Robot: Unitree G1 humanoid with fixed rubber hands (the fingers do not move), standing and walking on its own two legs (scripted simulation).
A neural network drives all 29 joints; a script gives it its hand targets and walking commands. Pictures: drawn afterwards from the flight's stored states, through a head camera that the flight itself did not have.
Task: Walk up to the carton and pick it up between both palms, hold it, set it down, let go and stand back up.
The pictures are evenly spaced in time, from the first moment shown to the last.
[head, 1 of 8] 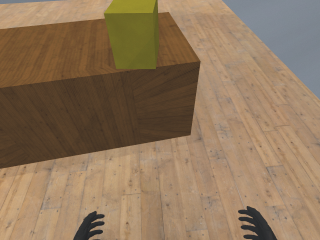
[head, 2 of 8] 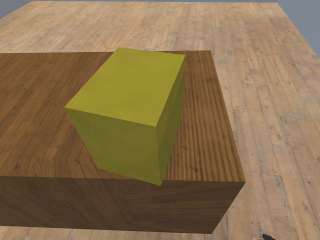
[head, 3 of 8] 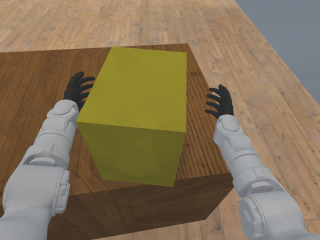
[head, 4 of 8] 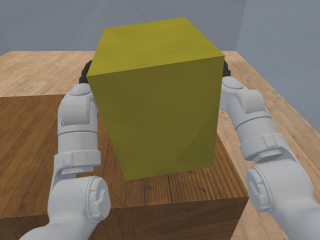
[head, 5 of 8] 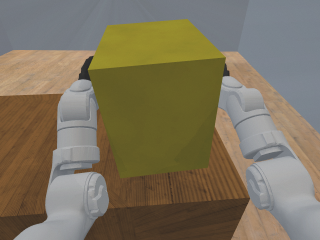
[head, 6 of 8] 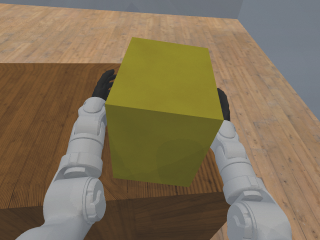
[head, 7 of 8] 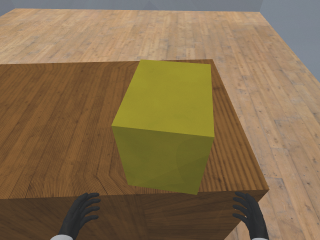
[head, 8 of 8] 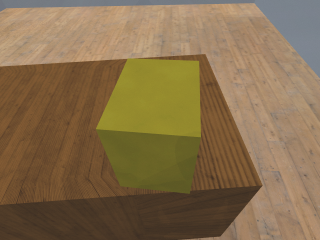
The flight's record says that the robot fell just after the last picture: no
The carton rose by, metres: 0.23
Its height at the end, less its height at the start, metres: +0.00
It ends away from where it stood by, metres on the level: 0.02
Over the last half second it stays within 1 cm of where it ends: yes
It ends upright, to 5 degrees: yes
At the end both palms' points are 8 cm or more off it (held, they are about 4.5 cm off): yes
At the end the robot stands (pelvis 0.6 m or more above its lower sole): yes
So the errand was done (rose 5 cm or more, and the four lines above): yes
